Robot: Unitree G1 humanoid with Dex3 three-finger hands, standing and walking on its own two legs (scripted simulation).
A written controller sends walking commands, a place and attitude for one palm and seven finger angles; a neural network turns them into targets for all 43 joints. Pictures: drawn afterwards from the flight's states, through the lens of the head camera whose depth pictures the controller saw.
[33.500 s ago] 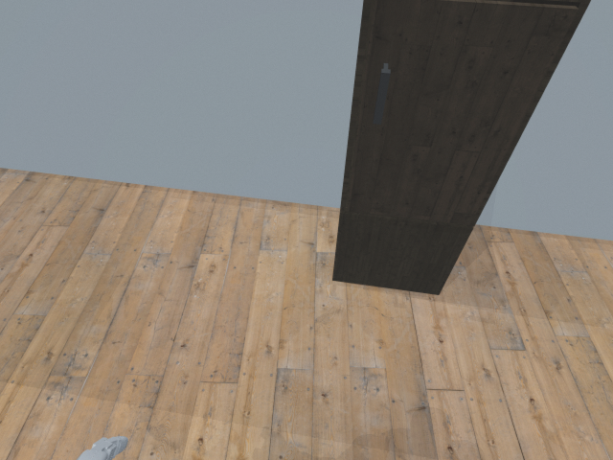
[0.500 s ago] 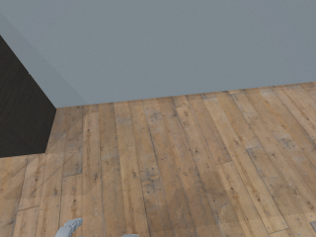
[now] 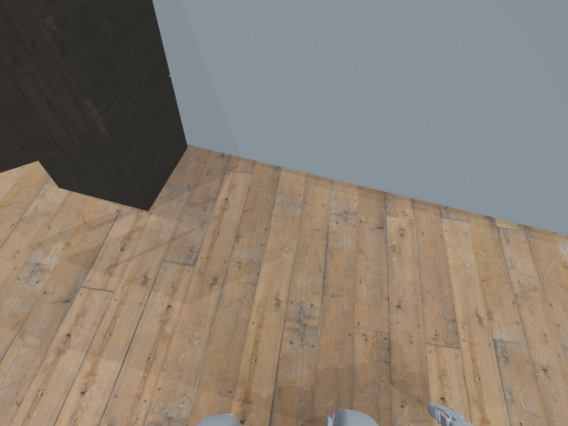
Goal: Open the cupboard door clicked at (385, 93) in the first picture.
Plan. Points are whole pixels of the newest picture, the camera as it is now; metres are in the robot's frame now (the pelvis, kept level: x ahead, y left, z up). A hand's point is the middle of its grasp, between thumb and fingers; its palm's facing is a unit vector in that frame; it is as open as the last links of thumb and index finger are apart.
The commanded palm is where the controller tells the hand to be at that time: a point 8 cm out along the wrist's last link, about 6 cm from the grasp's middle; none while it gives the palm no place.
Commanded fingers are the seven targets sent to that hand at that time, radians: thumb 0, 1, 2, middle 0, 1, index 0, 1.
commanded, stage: turn to face it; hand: left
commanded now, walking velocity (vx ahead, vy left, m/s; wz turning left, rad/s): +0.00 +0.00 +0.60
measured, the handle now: out of the picture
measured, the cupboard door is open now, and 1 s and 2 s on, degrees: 46 46 46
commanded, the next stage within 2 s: take the last steps up to it in 0.86 s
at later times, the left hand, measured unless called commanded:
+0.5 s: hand out of the picture +0.05 +0.14 -0.13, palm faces +0.27 -0.92 -0.27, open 7.4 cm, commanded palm none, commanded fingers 0.00 0.90 0.90 -0.20 -0.30 -0.20 -0.30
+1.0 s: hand out of the picture -0.06 +0.18 -0.16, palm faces +0.51 -0.83 -0.23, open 7.4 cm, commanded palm none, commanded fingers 0.00 0.90 0.90 -0.20 -0.30 -0.20 -0.30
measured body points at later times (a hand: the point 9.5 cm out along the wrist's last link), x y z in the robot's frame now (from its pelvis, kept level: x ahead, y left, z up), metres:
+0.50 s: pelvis +0.01 -0.06 +0.02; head +0.06 -0.08 +0.46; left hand +0.03 +0.19 -0.11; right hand +0.14 -0.30 -0.15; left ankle -0.05 +0.07 -0.64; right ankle +0.02 -0.16 -0.73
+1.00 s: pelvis +0.00 -0.02 +0.02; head +0.02 +0.02 +0.46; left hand -0.08 +0.23 -0.14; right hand +0.20 -0.18 -0.12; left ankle -0.04 +0.05 -0.73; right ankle +0.05 -0.18 -0.66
